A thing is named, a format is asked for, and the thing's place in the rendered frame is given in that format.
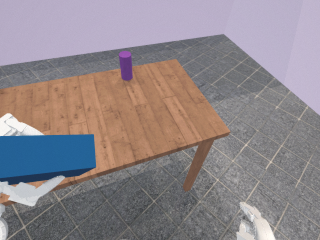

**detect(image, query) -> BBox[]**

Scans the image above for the robot right hand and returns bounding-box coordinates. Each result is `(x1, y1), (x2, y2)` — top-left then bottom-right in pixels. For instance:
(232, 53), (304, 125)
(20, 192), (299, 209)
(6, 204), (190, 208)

(236, 202), (276, 240)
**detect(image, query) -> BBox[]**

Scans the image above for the table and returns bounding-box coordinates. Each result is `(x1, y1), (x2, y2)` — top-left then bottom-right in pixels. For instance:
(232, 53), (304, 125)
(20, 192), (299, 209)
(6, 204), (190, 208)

(0, 59), (231, 207)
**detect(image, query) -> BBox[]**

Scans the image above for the robot left hand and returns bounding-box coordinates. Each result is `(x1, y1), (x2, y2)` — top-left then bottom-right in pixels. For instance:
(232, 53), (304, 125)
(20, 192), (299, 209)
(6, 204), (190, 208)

(0, 113), (65, 207)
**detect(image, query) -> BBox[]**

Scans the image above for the sponge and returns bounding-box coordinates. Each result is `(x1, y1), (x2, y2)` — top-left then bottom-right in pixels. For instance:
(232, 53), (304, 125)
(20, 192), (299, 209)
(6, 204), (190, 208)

(0, 134), (96, 185)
